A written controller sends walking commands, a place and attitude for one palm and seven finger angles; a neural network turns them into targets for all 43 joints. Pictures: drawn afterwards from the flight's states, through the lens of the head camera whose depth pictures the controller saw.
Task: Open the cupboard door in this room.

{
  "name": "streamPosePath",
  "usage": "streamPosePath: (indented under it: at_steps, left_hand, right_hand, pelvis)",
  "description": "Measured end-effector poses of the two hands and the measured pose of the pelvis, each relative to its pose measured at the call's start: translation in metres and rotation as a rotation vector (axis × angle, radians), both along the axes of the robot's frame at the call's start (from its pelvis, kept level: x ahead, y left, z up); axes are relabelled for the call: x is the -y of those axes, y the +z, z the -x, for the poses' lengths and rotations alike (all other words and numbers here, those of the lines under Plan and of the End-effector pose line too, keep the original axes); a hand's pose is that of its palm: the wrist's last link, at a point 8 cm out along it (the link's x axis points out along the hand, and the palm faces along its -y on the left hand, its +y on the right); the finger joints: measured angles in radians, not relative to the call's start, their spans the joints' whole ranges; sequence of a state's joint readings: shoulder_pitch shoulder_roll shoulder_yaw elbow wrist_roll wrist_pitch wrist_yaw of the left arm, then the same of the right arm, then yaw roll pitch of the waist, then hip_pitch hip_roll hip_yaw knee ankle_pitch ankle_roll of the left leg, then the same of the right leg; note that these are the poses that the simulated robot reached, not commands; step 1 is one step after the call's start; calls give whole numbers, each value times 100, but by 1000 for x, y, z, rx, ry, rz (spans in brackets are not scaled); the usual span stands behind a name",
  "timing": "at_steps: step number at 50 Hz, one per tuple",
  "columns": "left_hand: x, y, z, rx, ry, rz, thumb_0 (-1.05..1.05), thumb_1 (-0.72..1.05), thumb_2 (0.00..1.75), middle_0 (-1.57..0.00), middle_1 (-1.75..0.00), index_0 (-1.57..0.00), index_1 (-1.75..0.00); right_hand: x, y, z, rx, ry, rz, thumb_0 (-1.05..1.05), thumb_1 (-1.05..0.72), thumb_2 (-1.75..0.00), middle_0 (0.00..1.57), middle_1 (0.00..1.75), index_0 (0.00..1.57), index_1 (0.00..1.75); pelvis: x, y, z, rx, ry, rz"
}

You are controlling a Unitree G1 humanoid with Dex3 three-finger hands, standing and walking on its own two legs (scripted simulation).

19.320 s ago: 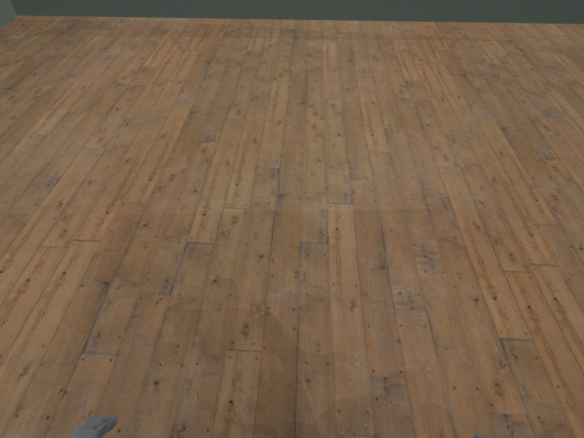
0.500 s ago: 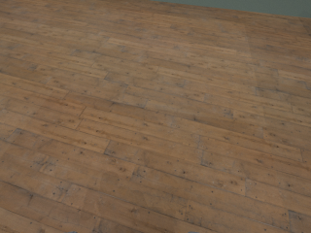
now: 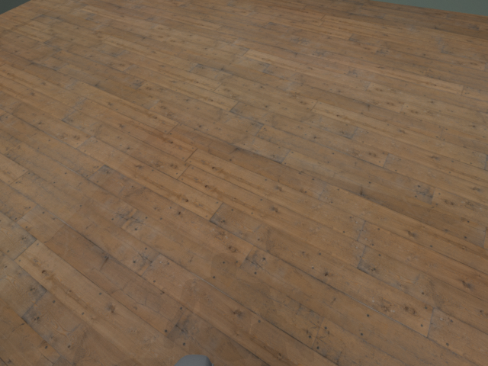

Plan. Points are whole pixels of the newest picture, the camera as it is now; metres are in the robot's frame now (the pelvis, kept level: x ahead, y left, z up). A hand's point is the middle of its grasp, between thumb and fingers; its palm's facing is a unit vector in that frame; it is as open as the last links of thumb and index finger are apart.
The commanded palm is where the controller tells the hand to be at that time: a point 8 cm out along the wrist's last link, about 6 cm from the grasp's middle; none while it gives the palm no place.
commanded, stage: turn or walk to find it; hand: left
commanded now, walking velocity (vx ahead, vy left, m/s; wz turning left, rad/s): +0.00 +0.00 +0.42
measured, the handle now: out of the picture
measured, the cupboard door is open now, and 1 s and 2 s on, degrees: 0 0 0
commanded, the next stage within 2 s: none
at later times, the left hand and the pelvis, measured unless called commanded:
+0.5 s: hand out of the picture +0.03 +0.24 -0.16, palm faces +0.22 -0.94 -0.25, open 7.4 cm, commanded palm none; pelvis -0.01 +0.02 +0.00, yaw +11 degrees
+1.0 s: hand out of the picture -0.08 +0.19 -0.18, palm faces +0.46 -0.85 -0.23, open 7.4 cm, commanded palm none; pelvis -0.03 -0.01 -0.01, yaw +25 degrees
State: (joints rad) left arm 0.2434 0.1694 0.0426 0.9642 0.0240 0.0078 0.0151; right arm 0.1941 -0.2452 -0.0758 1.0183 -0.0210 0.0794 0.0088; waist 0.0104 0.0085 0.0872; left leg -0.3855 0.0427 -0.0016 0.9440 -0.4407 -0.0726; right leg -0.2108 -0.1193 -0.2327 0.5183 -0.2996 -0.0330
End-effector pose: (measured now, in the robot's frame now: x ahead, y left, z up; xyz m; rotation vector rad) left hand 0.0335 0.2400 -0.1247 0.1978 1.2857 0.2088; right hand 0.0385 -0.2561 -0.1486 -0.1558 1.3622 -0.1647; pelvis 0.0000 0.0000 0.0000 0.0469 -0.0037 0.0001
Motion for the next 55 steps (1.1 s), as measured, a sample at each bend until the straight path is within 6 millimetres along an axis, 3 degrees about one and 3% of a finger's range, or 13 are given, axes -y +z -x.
streamPosePath:
  at_steps: [7, 12, 17, 21, 27, 30, 37, 43, 48, 55]
  left_hand:
    - [-40, -30, 51, -74, 123, 30, 0, 91, 90, -20, -30, -20, -30]
    - [-58, -30, 62, -100, 168, 32, 1, 91, 90, -20, -30, -20, -29]
    - [-62, -19, 47, -22, 181, 31, 1, 91, 90, -20, -30, -19, -29]
    - [-57, -12, 32, 30, 177, 16, 1, 91, 90, -20, -30, -19, -29]
    - [-33, -3, 12, 103, 168, -17, 1, 91, 90, -20, -30, -19, -29]
    - [-17, 0, 13, 133, 172, -40, 0, 91, 90, -20, -30, -19, -29]
    - [13, 10, 50, 93, 264, -33, 0, 91, 90, -20, -30, -20, -30]
    - [24, 3, 85, 49, 347, -6, 1, 91, 90, -20, -30, -20, -30]
    - [20, -10, 127, 5, 424, 23, 0, 91, 90, -20, -30, -20, -30]
    - [-3, -41, 187, -70, 532, 63, 1, 91, 90, -20, -30, -20, -30]
  right_hand:
    - [-36, 8, -65, 145, 144, 47, 1, -91, -90, 20, 30, 20, 30]
    - [-62, 26, -86, 213, 201, 54, 1, -90, -90, 20, 30, 20, 30]
    - [-72, 30, -86, 211, 234, 37, 1, -90, -90, 21, 30, 20, 30]
    - [-68, 24, -78, 188, 237, 13, 1, -90, -90, 21, 30, 21, 30]
    - [-41, 1, -59, 118, 226, -21, 1, -90, -90, 21, 30, 21, 30]
    - [-24, -14, -53, 80, 223, -34, 1, -90, -90, 21, 30, 21, 30]
    - [-1, -10, -52, 11, 275, -27, 1, -90, -90, 20, 30, 20, 30]
    - [-4, -2, -62, -13, 348, -5, 1, -90, -90, 20, 30, 20, 30]
    - [-31, 4, -87, 30, 437, 13, 1, -91, -90, 20, 30, 20, 30]
    - [-91, 16, -120, 189, 557, 26, 1, -90, -90, 20, 30, 20, 30]
  pelvis:
    - [-27, -15, 4, -2, 72, 37]
    - [-37, -8, 6, 13, 97, 52]
    - [-37, 0, 9, 16, 134, 61]
    - [-30, 0, 11, 13, 159, 53]
    - [-6, -7, 12, 4, 206, 33]
    - [7, -13, 13, 10, 239, 31]
    - [20, -2, 13, 14, 315, 8]
    - [22, 0, 15, 10, 374, 6]
    - [12, -4, 24, 12, 421, 20]
    - [-13, -17, 42, 25, 471, 41]
